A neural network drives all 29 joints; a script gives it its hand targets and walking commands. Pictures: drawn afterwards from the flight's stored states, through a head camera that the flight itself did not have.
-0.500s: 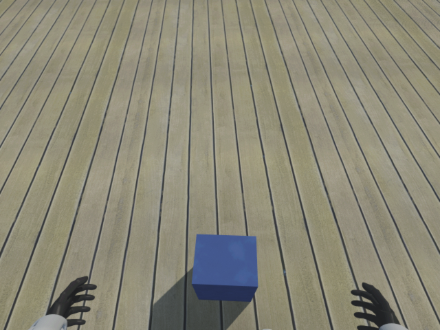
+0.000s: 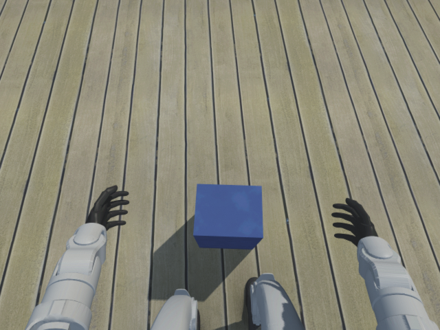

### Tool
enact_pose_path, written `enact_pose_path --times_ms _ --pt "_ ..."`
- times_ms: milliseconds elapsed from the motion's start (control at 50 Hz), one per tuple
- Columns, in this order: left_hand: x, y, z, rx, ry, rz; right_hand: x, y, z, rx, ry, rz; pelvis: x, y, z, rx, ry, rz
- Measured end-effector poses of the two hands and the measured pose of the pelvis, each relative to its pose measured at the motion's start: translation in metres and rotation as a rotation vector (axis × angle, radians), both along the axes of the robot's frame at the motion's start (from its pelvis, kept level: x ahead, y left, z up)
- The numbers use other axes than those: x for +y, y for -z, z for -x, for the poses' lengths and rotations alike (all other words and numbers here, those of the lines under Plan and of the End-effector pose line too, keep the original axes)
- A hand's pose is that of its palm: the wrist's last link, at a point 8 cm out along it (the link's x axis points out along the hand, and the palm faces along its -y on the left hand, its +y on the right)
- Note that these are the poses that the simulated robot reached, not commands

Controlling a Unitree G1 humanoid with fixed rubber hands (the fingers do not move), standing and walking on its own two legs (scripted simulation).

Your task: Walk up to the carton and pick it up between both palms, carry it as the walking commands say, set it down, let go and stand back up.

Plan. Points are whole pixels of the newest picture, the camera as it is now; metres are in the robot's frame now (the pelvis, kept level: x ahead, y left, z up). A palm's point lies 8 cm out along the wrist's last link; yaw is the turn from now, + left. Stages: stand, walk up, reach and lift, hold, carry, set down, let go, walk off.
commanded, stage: reach and lift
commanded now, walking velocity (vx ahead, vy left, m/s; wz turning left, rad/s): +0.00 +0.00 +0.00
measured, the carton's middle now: (227, 219) +0.43 -0.03 -0.56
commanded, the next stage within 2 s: none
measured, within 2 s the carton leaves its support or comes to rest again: neither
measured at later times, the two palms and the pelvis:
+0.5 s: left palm (142, 173) +0.45 +0.18 -0.13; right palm (318, 181) +0.43 -0.23 -0.15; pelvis -0.03 -0.03 -0.06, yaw +2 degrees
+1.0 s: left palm (156, 181) +0.47 +0.17 -0.24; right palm (305, 189) +0.44 -0.23 -0.24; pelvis -0.03 -0.01 -0.13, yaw +3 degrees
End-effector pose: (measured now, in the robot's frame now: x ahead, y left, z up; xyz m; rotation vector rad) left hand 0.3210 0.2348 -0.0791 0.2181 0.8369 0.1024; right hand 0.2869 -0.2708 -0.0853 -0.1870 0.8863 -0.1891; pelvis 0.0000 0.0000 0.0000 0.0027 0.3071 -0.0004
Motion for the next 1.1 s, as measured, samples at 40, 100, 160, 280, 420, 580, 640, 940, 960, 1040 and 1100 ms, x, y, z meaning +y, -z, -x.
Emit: enact_pose_path --times_ms 40,100,160,280,420,580,640,940,960,1040,1100 --pt "-0.004 0.003 -0.006 -0.007 -0.004 0.008 0.001 0.003 -0.010 -0.012 -0.003 -0.008 0.001 0.003 0.006 0.018 0.001 -0.004" --pt "-0.011 0.007 -0.019 -0.021 -0.008 0.020 0.003 0.008 -0.026 -0.036 -0.002 -0.021 0.000 0.008 0.015 0.050 -0.001 -0.008" --pt "-0.017 0.012 -0.035 -0.043 -0.007 0.030 0.006 0.014 -0.043 -0.067 0.006 -0.036 -0.002 0.014 0.022 0.090 -0.004 -0.010" --pt "-0.032 0.023 -0.071 -0.090 -0.001 0.061 0.013 0.029 -0.078 -0.132 0.025 -0.070 -0.011 0.029 0.031 0.191 -0.009 -0.016" --pt "-0.049 0.044 -0.109 -0.140 0.001 0.109 0.030 0.051 -0.119 -0.199 0.032 -0.109 -0.023 0.047 0.032 0.319 -0.016 -0.024" --pt "-0.059 0.068 -0.142 -0.194 -0.001 0.130 0.049 0.075 -0.154 -0.256 0.028 -0.126 -0.028 0.063 0.030 0.431 -0.023 -0.026" --pt "-0.060 0.077 -0.147 -0.207 0.004 0.129 0.050 0.083 -0.156 -0.267 0.033 -0.122 -0.027 0.065 0.027 0.460 -0.027 -0.023" --pt "-0.060 0.136 -0.145 -0.193 0.010 0.138 0.041 0.134 -0.152 -0.244 0.042 -0.116 -0.014 0.108 0.026 0.541 -0.039 -0.006" --pt "-0.061 0.142 -0.146 -0.195 0.011 0.139 0.042 0.141 -0.153 -0.245 0.042 -0.117 -0.013 0.115 0.026 0.546 -0.039 -0.004" --pt "-0.067 0.172 -0.147 -0.204 0.012 0.141 0.045 0.169 -0.154 -0.251 0.047 -0.119 -0.011 0.142 0.030 0.556 -0.041 0.000" --pt "-0.069 0.194 -0.146 -0.208 0.007 0.138 0.046 0.190 -0.153 -0.255 0.053 -0.119 -0.009 0.161 0.034 0.556 -0.042 0.002"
